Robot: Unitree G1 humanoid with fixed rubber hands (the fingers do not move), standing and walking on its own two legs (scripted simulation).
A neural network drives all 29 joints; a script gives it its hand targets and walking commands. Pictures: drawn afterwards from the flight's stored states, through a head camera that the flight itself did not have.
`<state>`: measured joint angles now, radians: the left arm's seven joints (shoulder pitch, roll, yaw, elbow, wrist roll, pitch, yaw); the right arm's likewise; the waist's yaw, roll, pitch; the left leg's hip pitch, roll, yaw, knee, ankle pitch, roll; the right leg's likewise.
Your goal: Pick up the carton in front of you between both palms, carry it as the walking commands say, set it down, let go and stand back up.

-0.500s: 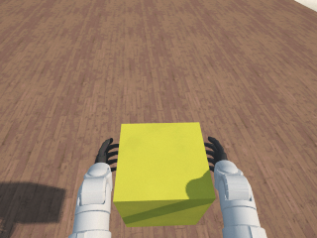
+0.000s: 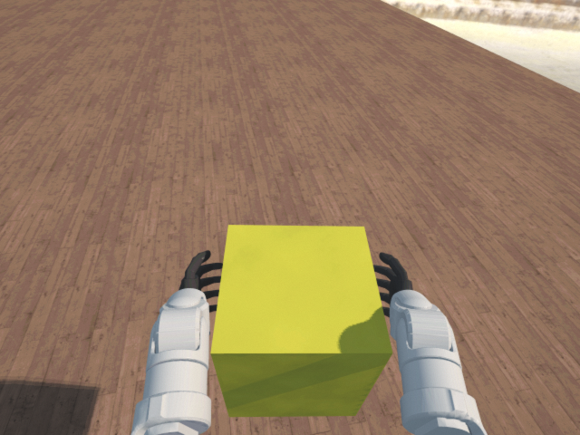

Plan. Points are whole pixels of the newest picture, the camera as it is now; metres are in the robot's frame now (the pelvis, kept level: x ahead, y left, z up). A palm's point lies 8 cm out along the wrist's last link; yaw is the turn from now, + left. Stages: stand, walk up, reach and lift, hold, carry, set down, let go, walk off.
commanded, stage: hold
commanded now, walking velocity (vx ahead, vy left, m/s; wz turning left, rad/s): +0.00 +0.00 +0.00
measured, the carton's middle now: (294, 324) +0.30 +0.00 -0.02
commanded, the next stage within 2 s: set down in 0.14 s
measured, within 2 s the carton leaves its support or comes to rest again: neither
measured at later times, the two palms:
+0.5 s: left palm (198, 284) +0.36 +0.16 +0.02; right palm (381, 283) +0.36 -0.14 +0.02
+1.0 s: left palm (205, 330) +0.39 +0.17 -0.18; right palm (349, 329) +0.39 -0.13 -0.18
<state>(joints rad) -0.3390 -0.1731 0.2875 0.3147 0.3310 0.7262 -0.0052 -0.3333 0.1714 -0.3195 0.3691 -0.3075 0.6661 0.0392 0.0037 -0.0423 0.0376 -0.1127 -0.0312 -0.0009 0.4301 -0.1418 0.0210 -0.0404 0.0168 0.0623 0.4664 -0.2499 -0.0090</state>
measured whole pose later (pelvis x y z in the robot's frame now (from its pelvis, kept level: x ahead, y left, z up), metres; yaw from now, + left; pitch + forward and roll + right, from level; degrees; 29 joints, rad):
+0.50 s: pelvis +0.02 -0.01 +0.00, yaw -1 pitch -3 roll +0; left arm -0.51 -0.18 0.47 0.48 0.42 0.54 -0.07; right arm -0.50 0.23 -0.50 0.49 -0.42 0.51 0.04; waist 0.03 -0.05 0.08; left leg -0.27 -0.03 0.01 0.52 -0.20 0.02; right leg -0.20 0.03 0.08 0.55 -0.31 0.00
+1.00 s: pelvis -0.02 -0.01 -0.11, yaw -1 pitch +33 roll -1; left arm -0.72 -0.03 0.43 0.59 0.23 0.19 -0.06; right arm -0.66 0.18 -0.42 0.52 -0.19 0.16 -0.10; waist 0.04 -0.05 -0.08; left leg -1.37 -0.01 -0.03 1.11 -0.32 0.00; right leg -1.29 0.07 0.03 1.16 -0.44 0.00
